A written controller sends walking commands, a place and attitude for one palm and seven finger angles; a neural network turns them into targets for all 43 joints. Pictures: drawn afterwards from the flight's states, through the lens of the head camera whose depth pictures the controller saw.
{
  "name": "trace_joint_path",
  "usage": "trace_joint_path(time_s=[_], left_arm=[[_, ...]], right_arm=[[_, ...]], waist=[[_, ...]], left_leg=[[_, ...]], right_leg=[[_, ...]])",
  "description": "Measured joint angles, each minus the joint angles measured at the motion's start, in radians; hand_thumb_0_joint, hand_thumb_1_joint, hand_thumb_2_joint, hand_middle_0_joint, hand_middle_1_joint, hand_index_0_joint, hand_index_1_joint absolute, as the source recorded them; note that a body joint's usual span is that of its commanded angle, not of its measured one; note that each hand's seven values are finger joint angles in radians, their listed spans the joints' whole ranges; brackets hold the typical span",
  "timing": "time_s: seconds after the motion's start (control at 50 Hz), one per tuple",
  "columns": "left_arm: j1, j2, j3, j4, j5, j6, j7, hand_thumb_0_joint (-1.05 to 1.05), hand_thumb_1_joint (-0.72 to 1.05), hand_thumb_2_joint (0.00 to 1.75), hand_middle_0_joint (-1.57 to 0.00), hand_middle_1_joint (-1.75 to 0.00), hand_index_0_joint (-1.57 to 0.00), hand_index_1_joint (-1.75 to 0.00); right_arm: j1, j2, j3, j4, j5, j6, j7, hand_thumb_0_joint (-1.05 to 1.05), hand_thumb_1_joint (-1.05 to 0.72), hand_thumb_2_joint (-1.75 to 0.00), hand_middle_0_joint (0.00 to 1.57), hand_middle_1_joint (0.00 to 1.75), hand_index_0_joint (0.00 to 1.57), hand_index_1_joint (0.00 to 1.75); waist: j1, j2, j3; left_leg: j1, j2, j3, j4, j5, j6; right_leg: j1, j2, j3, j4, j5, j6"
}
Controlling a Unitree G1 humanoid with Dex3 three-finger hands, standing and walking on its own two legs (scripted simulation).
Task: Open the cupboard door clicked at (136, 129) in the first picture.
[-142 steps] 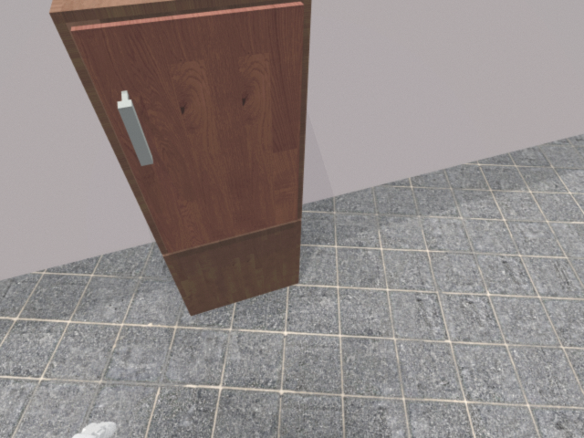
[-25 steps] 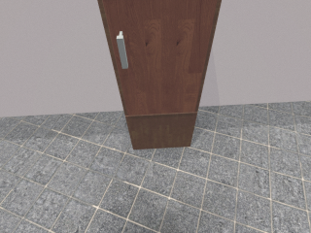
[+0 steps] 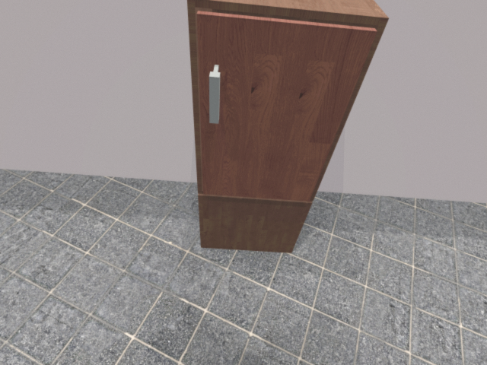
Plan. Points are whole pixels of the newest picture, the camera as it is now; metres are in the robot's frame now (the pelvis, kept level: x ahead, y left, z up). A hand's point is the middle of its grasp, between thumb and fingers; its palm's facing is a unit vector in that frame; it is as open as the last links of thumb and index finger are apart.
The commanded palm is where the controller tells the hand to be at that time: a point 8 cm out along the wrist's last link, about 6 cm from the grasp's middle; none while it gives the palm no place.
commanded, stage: take the last steps up to it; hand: left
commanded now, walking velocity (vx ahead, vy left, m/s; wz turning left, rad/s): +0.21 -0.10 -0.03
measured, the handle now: (215, 94) +0.69 +0.13 +0.08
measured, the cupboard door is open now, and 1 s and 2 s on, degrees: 0 0 0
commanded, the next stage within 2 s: come to a stop and stand still in 0.20 s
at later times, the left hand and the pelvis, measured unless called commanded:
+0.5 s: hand (186, 337) +0.21 +0.12 -0.17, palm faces +0.03 -0.98 -0.21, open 7.2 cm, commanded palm none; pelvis +0.13 -0.06 +0.00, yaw +1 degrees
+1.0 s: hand out of the picture +0.15 +0.13 -0.18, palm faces +0.01 -0.97 -0.25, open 7.4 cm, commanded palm none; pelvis +0.11 -0.07 -0.01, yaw -1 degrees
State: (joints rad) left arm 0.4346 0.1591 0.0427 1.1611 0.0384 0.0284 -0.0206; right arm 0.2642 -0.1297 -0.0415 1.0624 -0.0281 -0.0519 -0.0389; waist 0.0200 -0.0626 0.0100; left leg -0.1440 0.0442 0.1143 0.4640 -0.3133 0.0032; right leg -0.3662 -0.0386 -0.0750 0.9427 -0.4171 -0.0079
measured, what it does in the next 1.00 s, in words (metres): walks ahead: right foot, then left foot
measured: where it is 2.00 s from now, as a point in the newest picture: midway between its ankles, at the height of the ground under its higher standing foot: outside the picture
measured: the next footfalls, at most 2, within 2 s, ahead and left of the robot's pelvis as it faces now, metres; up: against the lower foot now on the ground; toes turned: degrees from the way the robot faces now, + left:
right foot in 0.26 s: +0.19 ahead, -0.16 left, +0.00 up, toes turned -8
left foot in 0.58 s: +0.20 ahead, +0.05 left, +0.00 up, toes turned +0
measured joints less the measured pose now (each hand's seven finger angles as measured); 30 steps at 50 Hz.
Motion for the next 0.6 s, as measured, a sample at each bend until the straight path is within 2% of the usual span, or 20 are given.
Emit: trace_joint_path(time_s=[0.04,0.08,0.16,0.22,0.24,0.26,0.3,0.34,0.38,0.46,0.56,0.58,0.6], left_arm=[[-0.030,0.010,0.006,-0.015,0.000,-0.002,-0.007,0.01,0.91,0.90,-0.20,-0.29,-0.20,-0.30],[-0.066,0.017,0.010,-0.037,-0.003,-0.006,-0.010,0.01,0.91,0.90,-0.20,-0.29,-0.20,-0.30],[-0.150,0.025,0.015,-0.077,-0.009,-0.014,-0.012,0.01,0.91,0.90,-0.20,-0.29,-0.20,-0.30],[-0.208,0.031,0.019,-0.101,-0.011,-0.027,-0.014,0.00,0.91,0.90,-0.20,-0.29,-0.20,-0.30],[-0.221,0.036,0.020,-0.109,-0.011,-0.038,-0.014,0.00,0.91,0.90,-0.20,-0.29,-0.20,-0.30],[-0.234,0.040,0.022,-0.116,-0.009,-0.053,-0.013,0.00,0.91,0.90,-0.20,-0.29,-0.20,-0.30],[-0.262,0.031,0.021,-0.124,-0.013,-0.077,-0.001,0.00,0.91,0.90,-0.20,-0.29,-0.20,-0.30],[-0.272,0.019,0.015,-0.128,-0.016,-0.082,0.012,0.00,0.91,0.90,-0.20,-0.29,-0.20,-0.30],[-0.274,0.004,0.006,-0.125,-0.015,-0.076,0.027,0.00,0.91,0.90,-0.20,-0.29,-0.20,-0.30],[-0.277,-0.007,-0.003,-0.119,-0.013,-0.056,0.050,0.00,0.93,0.90,-0.20,-0.29,-0.20,-0.30],[-0.276,-0.006,-0.002,-0.133,-0.016,-0.031,0.052,0.00,0.93,0.90,-0.20,-0.30,-0.20,-0.30],[-0.271,-0.005,0.000,-0.136,-0.016,-0.025,0.053,0.00,0.93,0.90,-0.20,-0.30,-0.20,-0.30],[-0.269,0.001,0.003,-0.137,-0.018,-0.018,0.053,0.00,0.93,0.90,-0.20,-0.30,-0.20,-0.30]], right_arm=[[0.033,0.000,0.004,0.015,0.000,-0.003,-0.003,-0.01,-0.94,-0.90,0.21,0.30,0.21,0.30],[0.063,-0.001,0.006,0.035,0.001,-0.001,-0.003,-0.01,-0.94,-0.90,0.21,0.30,0.21,0.30],[0.109,-0.001,0.002,0.068,-0.004,0.009,0.001,0.00,-0.92,-0.90,0.21,0.30,0.21,0.30],[0.133,-0.005,-0.005,0.088,-0.007,0.020,0.006,0.00,-0.92,-0.90,0.21,0.30,0.21,0.30],[0.144,-0.006,-0.007,0.093,-0.006,0.023,0.008,0.00,-0.92,-0.90,0.21,0.30,0.21,0.30],[0.153,-0.008,-0.008,0.098,-0.003,0.026,0.011,0.00,-0.91,-0.90,0.21,0.30,0.21,0.30],[0.141,-0.019,-0.009,0.105,0.006,0.044,0.016,0.00,-0.91,-0.90,0.21,0.30,0.21,0.30],[0.116,-0.028,-0.013,0.102,0.009,0.055,0.018,0.00,-0.91,-0.90,0.20,0.29,0.20,0.30],[0.083,-0.036,-0.014,0.086,0.007,0.055,0.014,0.00,-0.91,-0.90,0.20,0.29,0.20,0.30],[0.015,-0.031,-0.006,0.038,0.015,0.053,0.006,0.00,-0.91,-0.90,0.20,0.29,0.20,0.30],[-0.064,-0.035,-0.011,-0.001,0.012,0.073,0.001,0.01,-0.94,-0.90,0.20,0.29,0.20,0.30],[-0.074,-0.038,-0.013,-0.010,0.012,0.074,0.004,0.01,-0.94,-0.90,0.20,0.29,0.20,0.30],[-0.084,-0.036,-0.014,-0.015,0.011,0.073,0.005,0.01,-0.94,-0.90,0.20,0.29,0.20,0.30]], waist=[[-0.006,0.004,0.006],[-0.008,0.011,0.015],[-0.026,0.029,0.040],[-0.048,0.049,0.057],[-0.051,0.054,0.059],[-0.051,0.059,0.060],[-0.051,0.086,0.075],[-0.047,0.097,0.074],[-0.047,0.102,0.066],[-0.043,0.096,0.049],[-0.020,0.084,0.064],[-0.017,0.080,0.067],[-0.015,0.064,0.073]], left_leg=[[0.036,0.001,-0.003,-0.052,0.017,-0.005],[0.066,0.004,-0.003,-0.090,0.024,-0.010],[0.108,0.017,-0.002,-0.106,0.001,-0.032],[0.120,0.040,-0.004,-0.054,-0.057,-0.059],[0.116,0.049,-0.007,-0.012,-0.090,-0.068],[0.091,0.060,-0.009,0.065,-0.131,-0.061],[-0.013,0.069,-0.056,0.338,-0.206,-0.024],[-0.120,0.054,-0.080,0.558,-0.193,-0.002],[-0.198,0.045,-0.075,0.623,-0.144,-0.004],[-0.246,0.027,-0.052,0.429,-0.097,-0.024],[-0.219,0.003,-0.039,0.218,-0.016,-0.037],[-0.202,0.000,-0.034,0.172,0.031,-0.036],[-0.189,-0.010,-0.026,0.155,0.057,-0.005]], right_leg=[[-0.062,-0.020,-0.002,0.043,0.054,0.013],[-0.101,-0.040,-0.003,0.016,0.096,0.023],[-0.115,-0.063,-0.012,-0.145,0.140,0.028],[-0.068,-0.050,-0.030,-0.282,0.173,0.017],[-0.038,-0.041,-0.038,-0.332,0.191,0.012],[-0.021,-0.035,-0.044,-0.354,0.221,-0.002],[-0.022,-0.018,-0.064,-0.298,0.188,-0.024],[0.010,-0.004,-0.076,-0.314,0.161,-0.034],[0.050,0.008,-0.083,-0.369,0.173,-0.031],[0.099,0.019,-0.086,-0.441,0.187,-0.036],[0.119,0.024,-0.084,-0.405,0.147,-0.024],[0.117,0.023,-0.083,-0.384,0.132,-0.019],[0.114,0.013,-0.077,-0.359,0.116,-0.013]])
